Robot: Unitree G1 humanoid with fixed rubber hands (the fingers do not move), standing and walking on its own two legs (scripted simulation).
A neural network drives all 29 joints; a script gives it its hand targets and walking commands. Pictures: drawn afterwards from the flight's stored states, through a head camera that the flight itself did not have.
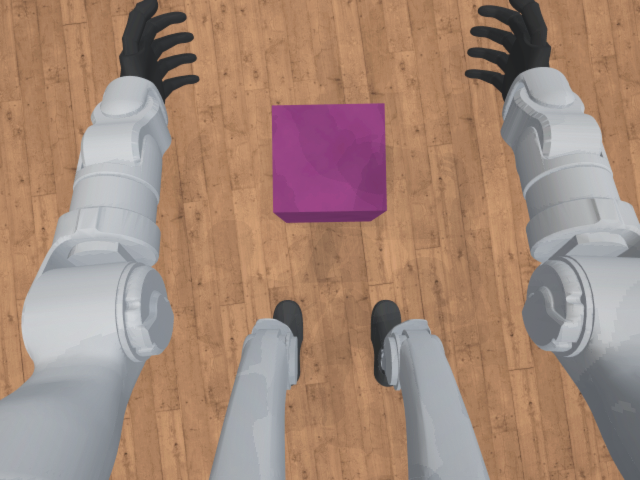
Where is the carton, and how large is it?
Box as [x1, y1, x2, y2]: [272, 103, 386, 222]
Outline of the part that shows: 384,103 272,105 273,212 286,222 364,221 371,220 386,210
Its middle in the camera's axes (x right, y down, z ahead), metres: +0.01 -0.15 +0.84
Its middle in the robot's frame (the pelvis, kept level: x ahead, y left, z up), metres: +0.53 +0.02 -0.52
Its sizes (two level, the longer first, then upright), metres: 0.210 0.200 0.250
